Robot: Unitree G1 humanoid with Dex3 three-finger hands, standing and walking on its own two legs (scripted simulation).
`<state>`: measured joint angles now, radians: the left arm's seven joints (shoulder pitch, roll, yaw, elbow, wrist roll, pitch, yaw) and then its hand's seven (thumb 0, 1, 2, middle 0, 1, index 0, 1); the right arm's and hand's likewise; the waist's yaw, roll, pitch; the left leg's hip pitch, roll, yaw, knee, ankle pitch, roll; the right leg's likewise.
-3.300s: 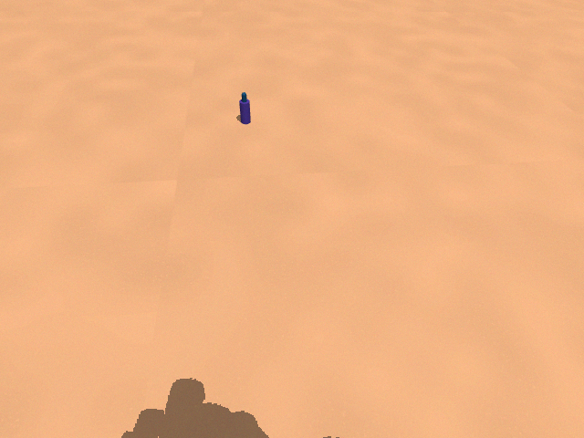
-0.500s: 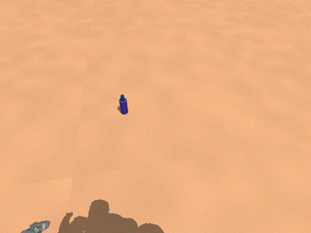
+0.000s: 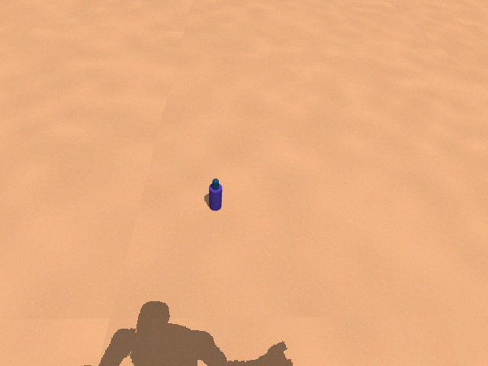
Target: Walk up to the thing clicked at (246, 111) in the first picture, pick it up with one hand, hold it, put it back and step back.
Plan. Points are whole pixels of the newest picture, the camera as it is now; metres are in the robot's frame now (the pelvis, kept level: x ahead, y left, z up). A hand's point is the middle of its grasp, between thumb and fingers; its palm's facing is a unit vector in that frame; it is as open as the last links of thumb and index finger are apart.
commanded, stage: walk up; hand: left
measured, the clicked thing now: (215, 193) +1.00 +0.15 -0.65
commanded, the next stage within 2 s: none
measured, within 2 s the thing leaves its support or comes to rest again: neither
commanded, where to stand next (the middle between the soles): +0.68 -0.06 m, yaw +0 degrees
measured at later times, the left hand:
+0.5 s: hand (133, 278) +0.30 +0.23 -0.11, palm faces -0.02 -0.91 -0.42, open 7.4 cm
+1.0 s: hand (145, 233) +0.43 +0.25 -0.14, palm faces -0.03 -0.94 -0.34, open 7.4 cm
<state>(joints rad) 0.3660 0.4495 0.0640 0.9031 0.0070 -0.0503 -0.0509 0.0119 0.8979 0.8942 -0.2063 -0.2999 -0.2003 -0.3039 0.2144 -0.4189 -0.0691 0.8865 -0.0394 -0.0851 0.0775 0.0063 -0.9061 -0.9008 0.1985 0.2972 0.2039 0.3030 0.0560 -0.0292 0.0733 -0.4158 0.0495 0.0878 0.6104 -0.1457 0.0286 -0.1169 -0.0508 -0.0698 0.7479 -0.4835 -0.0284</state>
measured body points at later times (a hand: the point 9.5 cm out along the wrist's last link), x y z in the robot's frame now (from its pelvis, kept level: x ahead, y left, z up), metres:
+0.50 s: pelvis +0.21 -0.05 +0.00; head +0.22 -0.08 +0.45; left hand +0.30 +0.27 -0.08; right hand +0.24 -0.38 -0.13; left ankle +0.13 +0.09 -0.66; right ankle +0.28 -0.18 -0.72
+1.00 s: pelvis +0.39 -0.03 +0.01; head +0.40 +0.00 +0.46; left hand +0.43 +0.30 -0.12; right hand +0.46 -0.35 -0.08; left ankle +0.43 +0.08 -0.72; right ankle +0.40 -0.17 -0.66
